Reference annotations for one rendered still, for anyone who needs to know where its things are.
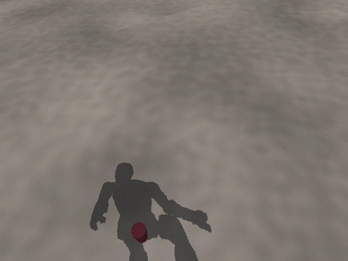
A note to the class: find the cup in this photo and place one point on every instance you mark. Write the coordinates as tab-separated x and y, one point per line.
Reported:
139	232

